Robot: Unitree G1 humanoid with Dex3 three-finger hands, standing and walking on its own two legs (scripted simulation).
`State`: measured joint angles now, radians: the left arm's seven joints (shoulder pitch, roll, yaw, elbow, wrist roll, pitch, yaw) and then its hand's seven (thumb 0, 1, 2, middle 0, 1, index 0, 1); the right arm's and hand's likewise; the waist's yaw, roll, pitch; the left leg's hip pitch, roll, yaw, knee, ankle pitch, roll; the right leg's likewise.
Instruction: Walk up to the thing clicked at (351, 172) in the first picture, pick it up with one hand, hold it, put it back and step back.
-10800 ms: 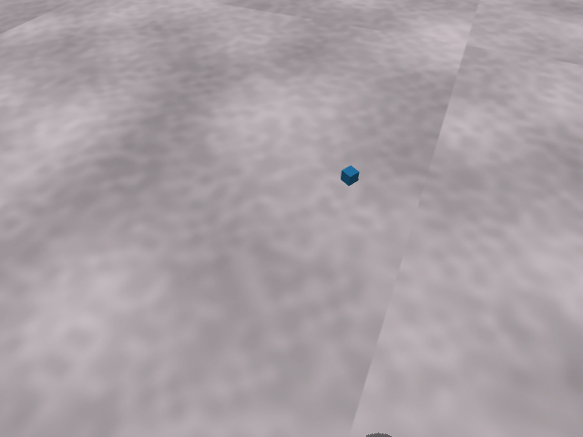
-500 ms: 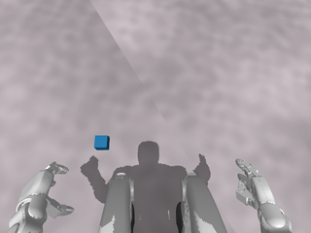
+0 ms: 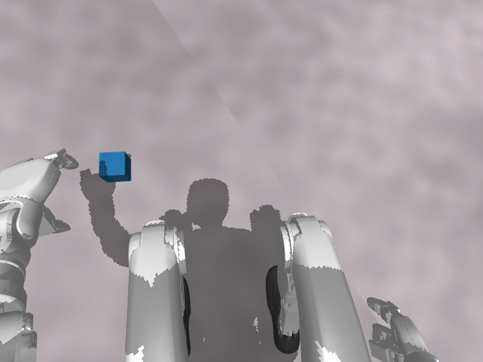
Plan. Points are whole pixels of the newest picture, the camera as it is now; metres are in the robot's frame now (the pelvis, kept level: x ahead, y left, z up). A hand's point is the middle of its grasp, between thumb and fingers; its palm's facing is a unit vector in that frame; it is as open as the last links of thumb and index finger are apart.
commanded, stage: rise first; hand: left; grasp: from above
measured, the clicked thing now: (115, 167) +0.50 +0.30 -0.37
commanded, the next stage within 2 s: none
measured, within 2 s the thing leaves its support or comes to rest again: neither
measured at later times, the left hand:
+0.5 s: hand (68, 182) +0.42 +0.33 -0.20, palm faces -0.48 -0.06 -0.88, open 11.9 cm
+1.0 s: hand (78, 177) +0.44 +0.33 -0.23, palm faces -0.46 -0.04 -0.89, open 11.6 cm
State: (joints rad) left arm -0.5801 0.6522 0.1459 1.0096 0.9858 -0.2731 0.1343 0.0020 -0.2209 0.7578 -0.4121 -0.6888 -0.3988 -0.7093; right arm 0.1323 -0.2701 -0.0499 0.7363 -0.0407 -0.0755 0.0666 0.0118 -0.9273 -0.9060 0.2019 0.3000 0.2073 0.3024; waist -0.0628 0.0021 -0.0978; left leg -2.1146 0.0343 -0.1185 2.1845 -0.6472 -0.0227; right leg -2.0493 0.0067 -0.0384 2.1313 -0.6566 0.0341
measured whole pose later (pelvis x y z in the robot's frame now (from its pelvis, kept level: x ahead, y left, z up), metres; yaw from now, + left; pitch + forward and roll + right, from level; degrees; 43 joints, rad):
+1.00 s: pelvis +0.01 +0.00 -0.07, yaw -3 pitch +33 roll -8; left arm -0.84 0.79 0.15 1.37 1.31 -0.34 0.39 0.00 -0.12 0.67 -0.42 -0.68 -0.44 -0.66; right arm 0.10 -0.26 0.02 0.77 -0.16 -0.01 0.13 0.01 -0.91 -0.90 0.20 0.30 0.21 0.30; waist -0.17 -0.03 -0.05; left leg -2.32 0.02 -0.17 2.42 -0.68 -0.02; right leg -2.23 0.02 -0.06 2.34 -0.69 0.05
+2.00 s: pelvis +0.01 +0.01 -0.07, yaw -4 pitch +32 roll -10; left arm -0.88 0.83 0.13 1.38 1.30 -0.33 0.35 0.00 -0.11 0.67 -0.51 -0.57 -0.49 -0.60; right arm 0.11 -0.26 0.06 0.75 -0.16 0.00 0.14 0.00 -0.91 -0.90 0.20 0.30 0.21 0.30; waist -0.19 -0.03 -0.04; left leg -2.33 0.01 -0.17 2.43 -0.68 -0.01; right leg -2.22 0.02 -0.07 2.33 -0.69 0.06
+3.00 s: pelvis +0.01 +0.01 -0.07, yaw -3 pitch +32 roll -9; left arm -0.95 0.83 0.06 1.46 1.31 -0.33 0.38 0.00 -0.07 0.64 -0.52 -0.54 -0.51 -0.56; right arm 0.11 -0.26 0.07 0.76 -0.16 -0.03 0.14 0.00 -0.90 -0.89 0.20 0.30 0.21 0.30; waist -0.21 -0.04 -0.04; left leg -2.34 0.01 -0.17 2.44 -0.67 -0.02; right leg -2.24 0.02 -0.06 2.34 -0.68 0.06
